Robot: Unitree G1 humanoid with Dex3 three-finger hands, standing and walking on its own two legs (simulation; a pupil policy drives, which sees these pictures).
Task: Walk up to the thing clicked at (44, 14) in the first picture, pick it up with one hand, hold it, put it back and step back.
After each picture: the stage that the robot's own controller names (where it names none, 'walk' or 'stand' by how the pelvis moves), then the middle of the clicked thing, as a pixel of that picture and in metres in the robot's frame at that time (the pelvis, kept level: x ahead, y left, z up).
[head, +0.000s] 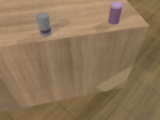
stand; (44, 24) +0.74 +0.24 -0.01
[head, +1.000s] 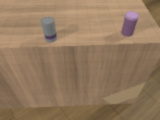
rise first; (49, 30) +0.67 +0.22 +0.00
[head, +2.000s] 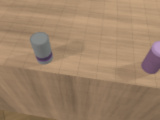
rise first; (42, 49) +0.46 +0.19 +0.03
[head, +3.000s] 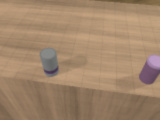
stand; (49, 62) +0.47 +0.16 -0.01
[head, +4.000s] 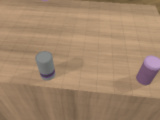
stand; (46, 66) +0.45 +0.17 -0.01
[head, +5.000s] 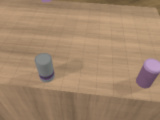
stand; (45, 68) +0.44 +0.18 -0.01
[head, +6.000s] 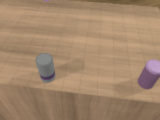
stand; (46, 68) +0.44 +0.17 -0.01
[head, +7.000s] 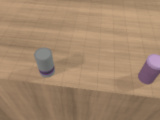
rise first; (45, 63) +0.45 +0.17 -0.01
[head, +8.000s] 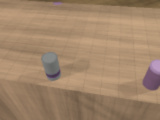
rise first; (51, 66) +0.45 +0.18 -0.01
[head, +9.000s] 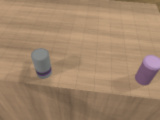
go down; (42, 64) +0.45 +0.17 +0.00
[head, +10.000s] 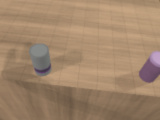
go down; (41, 60) +0.44 +0.16 +0.02
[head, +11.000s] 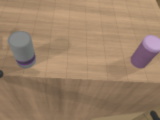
close in; (23, 50) +0.44 +0.18 +0.05
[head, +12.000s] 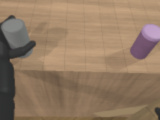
close; (18, 39) +0.48 +0.19 +0.07
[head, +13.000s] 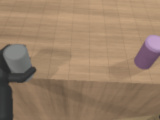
lift; (20, 64) +0.39 +0.20 +0.06
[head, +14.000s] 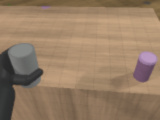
lift; (26, 66) +0.32 +0.18 +0.18
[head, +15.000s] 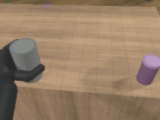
hold; (27, 61) +0.33 +0.17 +0.18
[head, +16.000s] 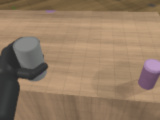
hold; (31, 59) +0.33 +0.16 +0.20
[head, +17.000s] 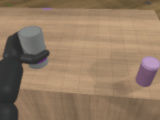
crouch; (34, 48) +0.38 +0.16 +0.19
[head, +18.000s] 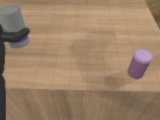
lower; (14, 27) +0.47 +0.20 +0.19
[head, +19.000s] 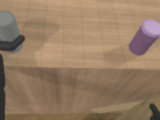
lower; (8, 33) +0.49 +0.20 +0.07
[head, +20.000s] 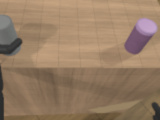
lower; (5, 36) +0.48 +0.21 +0.07
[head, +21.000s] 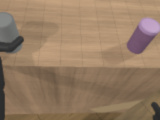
lower; (7, 34) +0.49 +0.20 +0.08
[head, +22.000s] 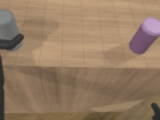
lower; (7, 31) +0.49 +0.20 +0.08
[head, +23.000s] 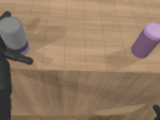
withdraw; (15, 38) +0.47 +0.19 +0.07
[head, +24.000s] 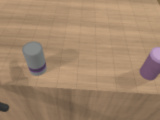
sink last; (35, 59) +0.43 +0.18 +0.04
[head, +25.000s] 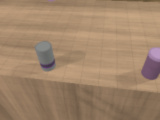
stand; (46, 56) +0.48 +0.19 +0.04
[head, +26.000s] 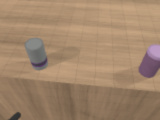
stand; (37, 54) +0.46 +0.19 +0.05
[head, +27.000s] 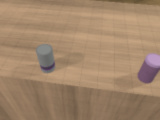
stand; (46, 59) +0.48 +0.18 +0.00
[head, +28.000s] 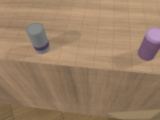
walk; (39, 39) +0.52 +0.21 +0.02
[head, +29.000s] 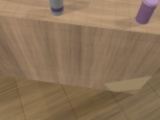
walk; (56, 2) +0.75 +0.14 +0.01
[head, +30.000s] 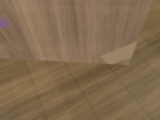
walk; out of the picture +1.07 +0.26 +0.01
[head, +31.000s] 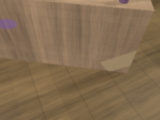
stand; out of the picture +1.12 +0.19 -0.01
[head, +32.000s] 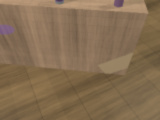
stand; out of the picture +1.12 +0.19 -0.01
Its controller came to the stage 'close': yes
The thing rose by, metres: 0.21
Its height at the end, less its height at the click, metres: +0.00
